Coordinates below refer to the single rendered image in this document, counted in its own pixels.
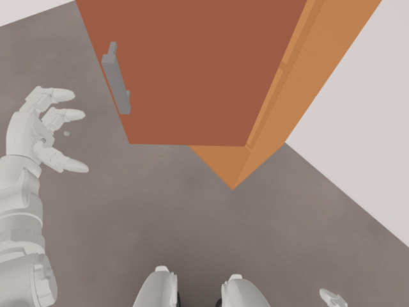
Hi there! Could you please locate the right robot hand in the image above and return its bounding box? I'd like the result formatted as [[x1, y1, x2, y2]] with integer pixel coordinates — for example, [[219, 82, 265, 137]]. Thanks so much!
[[320, 288, 348, 307]]

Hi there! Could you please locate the robot thigh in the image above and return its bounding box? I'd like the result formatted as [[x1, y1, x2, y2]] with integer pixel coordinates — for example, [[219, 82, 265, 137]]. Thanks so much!
[[133, 271, 177, 307], [221, 279, 270, 307]]

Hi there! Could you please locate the robot left thigh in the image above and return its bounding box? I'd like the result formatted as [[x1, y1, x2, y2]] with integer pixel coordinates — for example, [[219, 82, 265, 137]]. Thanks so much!
[[133, 271, 177, 307]]

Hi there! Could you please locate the left robot upper arm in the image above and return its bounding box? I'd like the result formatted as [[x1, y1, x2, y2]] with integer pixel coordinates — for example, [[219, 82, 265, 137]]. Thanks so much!
[[0, 253, 58, 307]]

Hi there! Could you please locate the left robot hand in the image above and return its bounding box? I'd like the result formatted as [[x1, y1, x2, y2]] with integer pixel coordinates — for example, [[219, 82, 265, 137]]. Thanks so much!
[[6, 86, 89, 173]]

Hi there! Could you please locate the robot right thigh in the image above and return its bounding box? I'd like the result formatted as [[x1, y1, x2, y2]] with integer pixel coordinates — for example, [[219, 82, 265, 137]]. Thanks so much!
[[221, 279, 270, 307]]

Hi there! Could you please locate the cupboard door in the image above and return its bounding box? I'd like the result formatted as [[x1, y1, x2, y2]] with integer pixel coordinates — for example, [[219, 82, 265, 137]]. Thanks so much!
[[75, 0, 307, 146]]

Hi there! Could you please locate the handle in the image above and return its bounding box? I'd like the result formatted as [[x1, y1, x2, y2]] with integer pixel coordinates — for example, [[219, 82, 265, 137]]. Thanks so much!
[[101, 42, 131, 114]]

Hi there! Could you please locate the robot left forearm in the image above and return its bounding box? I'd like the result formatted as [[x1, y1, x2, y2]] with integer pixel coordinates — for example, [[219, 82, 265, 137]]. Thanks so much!
[[0, 155, 45, 263]]

